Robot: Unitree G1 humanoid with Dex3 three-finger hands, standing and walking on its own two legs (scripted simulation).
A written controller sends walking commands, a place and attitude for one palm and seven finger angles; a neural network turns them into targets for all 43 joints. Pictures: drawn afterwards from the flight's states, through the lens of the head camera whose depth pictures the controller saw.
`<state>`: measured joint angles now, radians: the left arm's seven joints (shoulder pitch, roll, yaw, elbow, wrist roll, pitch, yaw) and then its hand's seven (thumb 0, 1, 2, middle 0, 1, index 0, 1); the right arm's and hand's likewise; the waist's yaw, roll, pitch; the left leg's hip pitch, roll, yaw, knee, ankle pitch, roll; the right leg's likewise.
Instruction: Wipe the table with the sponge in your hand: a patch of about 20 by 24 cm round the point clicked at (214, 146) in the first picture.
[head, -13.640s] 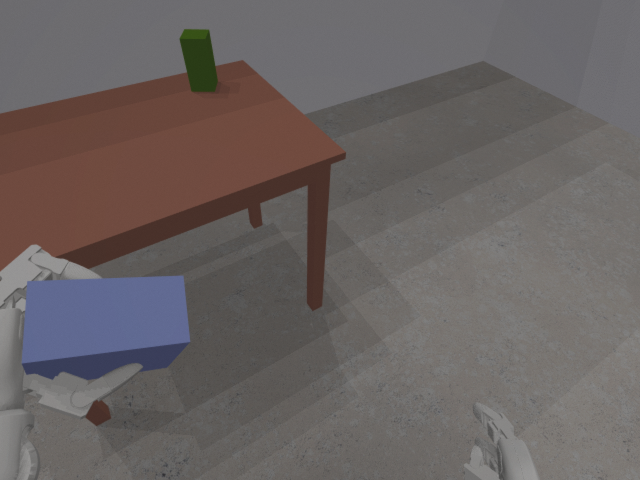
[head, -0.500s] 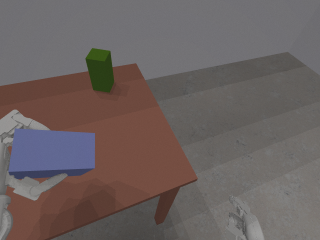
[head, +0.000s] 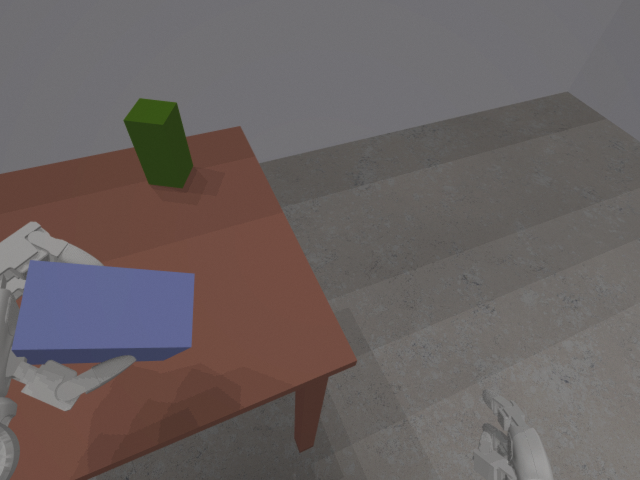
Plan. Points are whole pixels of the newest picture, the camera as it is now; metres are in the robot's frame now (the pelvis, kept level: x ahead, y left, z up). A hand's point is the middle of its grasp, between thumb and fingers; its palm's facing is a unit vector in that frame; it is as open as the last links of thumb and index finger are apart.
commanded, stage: shuffle to correct the standing spot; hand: left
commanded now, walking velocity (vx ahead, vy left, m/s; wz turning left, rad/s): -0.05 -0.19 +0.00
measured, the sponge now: (132, 319) +0.23 +0.20 +0.14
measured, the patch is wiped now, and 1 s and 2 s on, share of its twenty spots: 0.00 0.00 0.00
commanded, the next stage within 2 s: come to a stop and stand still in 0.56 s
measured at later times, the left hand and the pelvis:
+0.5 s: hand (64, 328) +0.21 +0.23 +0.17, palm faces +0.29 -0.85 -0.43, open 10.6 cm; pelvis -0.01 -0.01 +0.00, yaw +0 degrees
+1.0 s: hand (55, 337) +0.21 +0.25 +0.15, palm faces +0.22 -0.88 -0.42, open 10.5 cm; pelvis -0.01 +0.03 +0.00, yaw -1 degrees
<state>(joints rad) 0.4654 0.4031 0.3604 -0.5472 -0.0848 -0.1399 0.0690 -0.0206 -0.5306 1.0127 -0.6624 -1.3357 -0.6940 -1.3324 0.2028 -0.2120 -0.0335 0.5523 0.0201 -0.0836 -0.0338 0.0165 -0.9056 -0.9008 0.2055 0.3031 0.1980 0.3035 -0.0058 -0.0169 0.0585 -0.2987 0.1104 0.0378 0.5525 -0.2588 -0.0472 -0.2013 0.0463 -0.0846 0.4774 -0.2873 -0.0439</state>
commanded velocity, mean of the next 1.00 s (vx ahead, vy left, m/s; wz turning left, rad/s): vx -0.03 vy -0.12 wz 0.00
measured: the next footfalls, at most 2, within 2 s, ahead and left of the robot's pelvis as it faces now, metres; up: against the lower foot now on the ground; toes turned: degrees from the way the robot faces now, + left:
none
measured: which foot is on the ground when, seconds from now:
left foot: down 0.00-1.00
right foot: down 0.00-1.00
